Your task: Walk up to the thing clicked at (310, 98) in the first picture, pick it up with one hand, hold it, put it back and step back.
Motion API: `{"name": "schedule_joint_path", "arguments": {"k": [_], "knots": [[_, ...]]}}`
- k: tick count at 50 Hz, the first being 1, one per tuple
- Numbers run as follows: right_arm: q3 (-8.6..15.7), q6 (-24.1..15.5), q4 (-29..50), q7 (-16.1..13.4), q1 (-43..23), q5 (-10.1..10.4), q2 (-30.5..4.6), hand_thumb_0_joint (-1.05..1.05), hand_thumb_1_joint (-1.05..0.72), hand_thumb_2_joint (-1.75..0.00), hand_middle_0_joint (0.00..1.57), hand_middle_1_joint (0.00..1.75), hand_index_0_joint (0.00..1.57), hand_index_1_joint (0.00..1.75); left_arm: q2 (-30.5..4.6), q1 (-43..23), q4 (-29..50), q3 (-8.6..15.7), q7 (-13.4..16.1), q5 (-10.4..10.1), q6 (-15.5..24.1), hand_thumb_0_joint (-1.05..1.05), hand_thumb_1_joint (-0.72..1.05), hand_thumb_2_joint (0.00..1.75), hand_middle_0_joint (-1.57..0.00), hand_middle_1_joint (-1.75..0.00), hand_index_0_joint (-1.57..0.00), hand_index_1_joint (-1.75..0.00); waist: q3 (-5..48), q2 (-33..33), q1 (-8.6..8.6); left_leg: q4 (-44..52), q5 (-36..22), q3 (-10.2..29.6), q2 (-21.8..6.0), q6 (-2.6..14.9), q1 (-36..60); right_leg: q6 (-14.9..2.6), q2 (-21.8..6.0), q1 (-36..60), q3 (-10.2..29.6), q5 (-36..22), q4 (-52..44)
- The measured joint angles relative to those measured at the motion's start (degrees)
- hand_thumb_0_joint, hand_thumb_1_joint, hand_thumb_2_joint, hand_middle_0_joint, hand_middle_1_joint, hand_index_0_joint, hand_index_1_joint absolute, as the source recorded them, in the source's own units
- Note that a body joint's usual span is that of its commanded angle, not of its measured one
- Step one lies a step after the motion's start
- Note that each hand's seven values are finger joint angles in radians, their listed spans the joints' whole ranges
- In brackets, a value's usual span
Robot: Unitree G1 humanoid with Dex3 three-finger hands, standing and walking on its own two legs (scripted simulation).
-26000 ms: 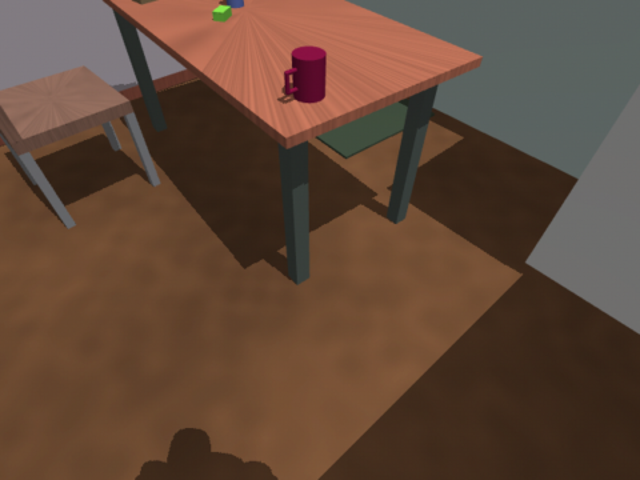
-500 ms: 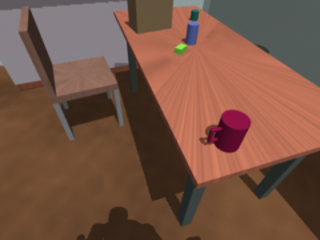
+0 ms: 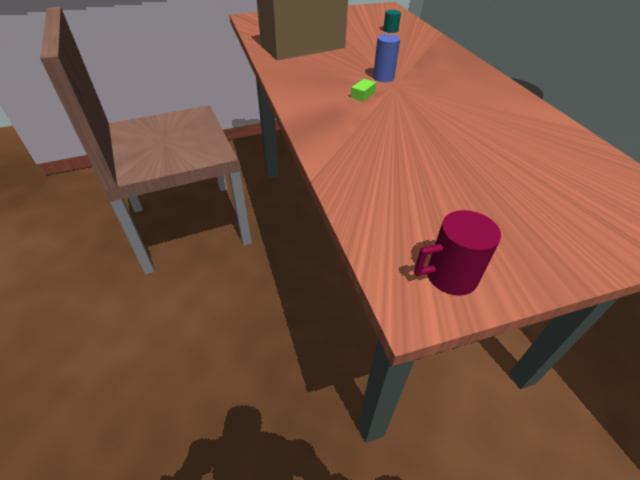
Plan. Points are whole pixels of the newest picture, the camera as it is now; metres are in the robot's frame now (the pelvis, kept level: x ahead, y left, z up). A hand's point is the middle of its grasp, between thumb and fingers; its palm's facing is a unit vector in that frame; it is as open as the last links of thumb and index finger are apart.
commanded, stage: home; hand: right
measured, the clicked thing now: (451, 255) +0.46 -0.20 +0.02
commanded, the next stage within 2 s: stand in 0.86 s
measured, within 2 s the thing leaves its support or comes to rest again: neither
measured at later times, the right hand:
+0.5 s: hand out of the picture +0.09 -0.25 -0.15, palm faces -0.04 +0.94 -0.35, open 17.3 cm
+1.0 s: hand out of the picture +0.08 -0.25 -0.16, palm faces -0.03 +0.94 -0.35, open 17.3 cm
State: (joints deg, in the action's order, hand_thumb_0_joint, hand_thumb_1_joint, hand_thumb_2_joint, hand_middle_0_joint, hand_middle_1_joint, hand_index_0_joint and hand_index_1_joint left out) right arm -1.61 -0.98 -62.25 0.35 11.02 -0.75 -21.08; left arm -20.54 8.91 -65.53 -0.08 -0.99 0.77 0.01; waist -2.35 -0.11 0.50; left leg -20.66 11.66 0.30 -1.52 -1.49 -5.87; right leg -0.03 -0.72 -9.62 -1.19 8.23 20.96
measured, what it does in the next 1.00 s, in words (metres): stands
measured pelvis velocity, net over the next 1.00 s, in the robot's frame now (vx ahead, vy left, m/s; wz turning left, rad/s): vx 0.02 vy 0.01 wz -0.01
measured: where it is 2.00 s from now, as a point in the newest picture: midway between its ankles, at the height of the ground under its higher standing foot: outside the picture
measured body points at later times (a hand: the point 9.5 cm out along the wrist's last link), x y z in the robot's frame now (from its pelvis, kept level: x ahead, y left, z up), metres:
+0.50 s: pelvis +0.02 +0.01 +0.00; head +0.02 +0.00 +0.45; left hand +0.09 +0.31 -0.13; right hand +0.09 -0.30 -0.13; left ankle +0.00 +0.14 -0.75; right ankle +0.04 -0.12 -0.75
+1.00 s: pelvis +0.02 +0.01 +0.00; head +0.02 +0.00 +0.45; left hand +0.09 +0.31 -0.13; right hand +0.08 -0.30 -0.13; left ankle +0.00 +0.14 -0.75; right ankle +0.04 -0.12 -0.75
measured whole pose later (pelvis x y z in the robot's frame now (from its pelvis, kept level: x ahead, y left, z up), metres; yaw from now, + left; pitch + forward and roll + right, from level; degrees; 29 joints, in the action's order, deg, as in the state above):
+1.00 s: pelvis +0.02 +0.01 +0.00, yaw +0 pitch -3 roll +0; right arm -0.8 -0.9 -64.0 0.0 8.2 -0.5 -20.7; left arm -20.0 6.4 -65.9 -0.2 -0.4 0.4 0.3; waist -2.7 0.1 0.1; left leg -17.5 11.6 -0.3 -1.1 -1.1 -3.2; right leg 0.5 -1.1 -7.8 -0.6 8.7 19.2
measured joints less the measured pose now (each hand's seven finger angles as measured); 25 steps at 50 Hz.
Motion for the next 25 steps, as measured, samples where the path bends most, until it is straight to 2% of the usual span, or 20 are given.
{"name": "schedule_joint_path", "arguments": {"k": [25], "knots": [[0.27, -0.16, -1.06, -0.35, -3.01, 0.28, 0.18, 0.00, 0.50, -0.07, 0.06, 0.06, 0.06, 0.06, 0.58, -2.84, -0.18, -0.31, 0.39, -0.29, 0.32, 0.01, 0.90, 0.90, -0.20, -0.30, -0.20, -0.30, -0.16, 0.21, -0.22, 2.06, 0.37, -0.50, 0.47, 0.41, 1.95, 0.59, -0.44, 1.37, 0.49, 0.73, -1.08]]}}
